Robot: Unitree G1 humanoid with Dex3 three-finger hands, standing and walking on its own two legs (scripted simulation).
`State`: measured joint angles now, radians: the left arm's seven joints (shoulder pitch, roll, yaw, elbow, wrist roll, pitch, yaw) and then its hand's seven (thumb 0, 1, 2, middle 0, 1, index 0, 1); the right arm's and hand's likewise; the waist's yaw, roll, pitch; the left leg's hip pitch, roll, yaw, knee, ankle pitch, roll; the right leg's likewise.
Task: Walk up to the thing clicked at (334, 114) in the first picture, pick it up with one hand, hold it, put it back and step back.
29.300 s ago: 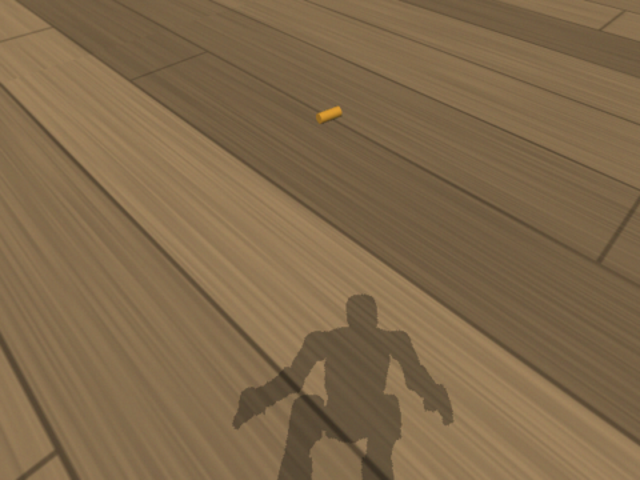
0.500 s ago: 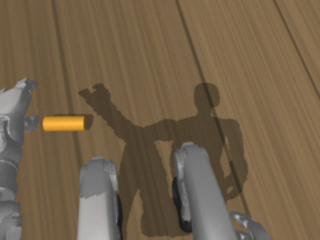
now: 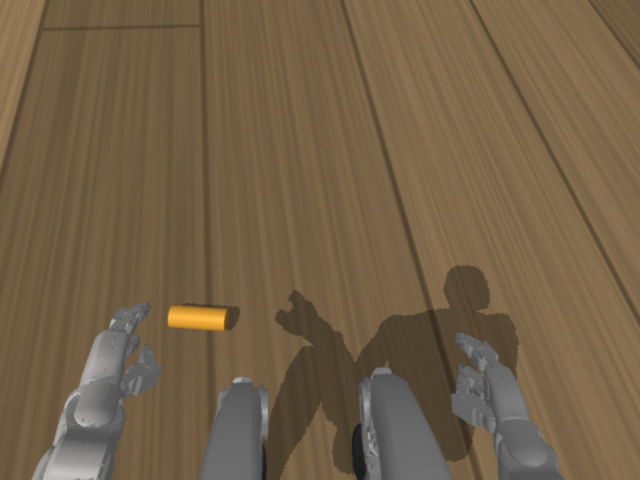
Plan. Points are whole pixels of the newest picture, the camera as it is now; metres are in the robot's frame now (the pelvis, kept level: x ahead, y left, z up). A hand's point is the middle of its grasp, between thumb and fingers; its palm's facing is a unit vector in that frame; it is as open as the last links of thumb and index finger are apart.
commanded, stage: home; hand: left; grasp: from above
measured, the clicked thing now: (199, 317) +0.48 +0.26 -0.56
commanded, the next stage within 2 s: none
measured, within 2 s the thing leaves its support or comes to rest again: neither
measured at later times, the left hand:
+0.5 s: hand (118, 396) +0.22 +0.18 +0.08, palm faces +0.08 -0.97 -0.21, open 7.4 cm
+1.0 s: hand (118, 407) +0.21 +0.18 +0.08, palm faces +0.07 -0.98 -0.21, open 7.4 cm
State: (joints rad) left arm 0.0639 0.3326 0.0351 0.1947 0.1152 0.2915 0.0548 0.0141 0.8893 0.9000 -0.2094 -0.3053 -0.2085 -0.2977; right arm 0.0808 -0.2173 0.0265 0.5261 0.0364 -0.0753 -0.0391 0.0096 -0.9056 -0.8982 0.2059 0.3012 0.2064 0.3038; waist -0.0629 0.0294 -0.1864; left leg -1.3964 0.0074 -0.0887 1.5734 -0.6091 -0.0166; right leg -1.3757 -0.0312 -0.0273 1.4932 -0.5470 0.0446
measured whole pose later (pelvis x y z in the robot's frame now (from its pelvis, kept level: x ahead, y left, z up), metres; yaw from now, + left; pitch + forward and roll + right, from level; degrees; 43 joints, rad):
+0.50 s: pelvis +0.06 +0.00 +0.12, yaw +1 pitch +11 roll -3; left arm 0.51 0.22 0.03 -0.15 -0.06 0.46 0.05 0.01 0.90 0.90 -0.20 -0.30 -0.20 -0.29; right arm 0.31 -0.22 0.02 0.52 0.02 -0.20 -0.19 0.01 -0.90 -0.90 0.21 0.30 0.21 0.30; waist -0.05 0.06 -0.19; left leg -0.71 0.04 -0.07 1.02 -0.50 -0.02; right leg -0.69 -0.02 -0.04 0.94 -0.44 0.03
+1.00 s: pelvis +0.05 -0.01 +0.12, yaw +2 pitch +9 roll -3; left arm 0.50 0.22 0.03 -0.13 -0.04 0.46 0.02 0.02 0.90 0.90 -0.20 -0.30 -0.20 -0.29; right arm 0.28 -0.21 0.03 0.55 0.00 -0.25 -0.18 0.02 -0.90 -0.90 0.21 0.30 0.21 0.30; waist -0.04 0.05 -0.15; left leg -0.68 0.03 -0.07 1.01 -0.49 -0.02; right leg -0.66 -0.02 -0.04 0.94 -0.43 0.03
